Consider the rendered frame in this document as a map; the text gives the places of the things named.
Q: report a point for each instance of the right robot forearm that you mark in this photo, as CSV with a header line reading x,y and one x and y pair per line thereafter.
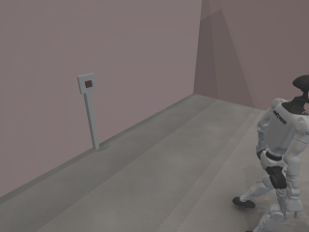
x,y
292,178

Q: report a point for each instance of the right robot upper arm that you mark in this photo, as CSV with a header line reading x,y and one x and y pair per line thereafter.
x,y
300,141

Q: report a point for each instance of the right robot shin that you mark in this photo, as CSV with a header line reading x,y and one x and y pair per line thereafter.
x,y
269,223

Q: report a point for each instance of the robot right thigh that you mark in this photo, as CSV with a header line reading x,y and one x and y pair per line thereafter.
x,y
278,180

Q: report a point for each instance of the left robot forearm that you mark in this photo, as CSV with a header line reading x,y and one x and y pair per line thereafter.
x,y
261,136

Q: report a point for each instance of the panel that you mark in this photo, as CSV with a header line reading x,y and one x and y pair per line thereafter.
x,y
86,92

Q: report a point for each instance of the robot left hand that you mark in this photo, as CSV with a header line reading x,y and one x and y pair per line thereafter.
x,y
259,148

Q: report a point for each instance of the button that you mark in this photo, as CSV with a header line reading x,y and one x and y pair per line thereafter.
x,y
88,83

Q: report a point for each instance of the left robot upper arm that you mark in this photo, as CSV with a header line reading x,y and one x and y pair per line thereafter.
x,y
263,122

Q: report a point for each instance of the robot right hand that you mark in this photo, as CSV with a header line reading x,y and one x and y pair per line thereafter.
x,y
292,205

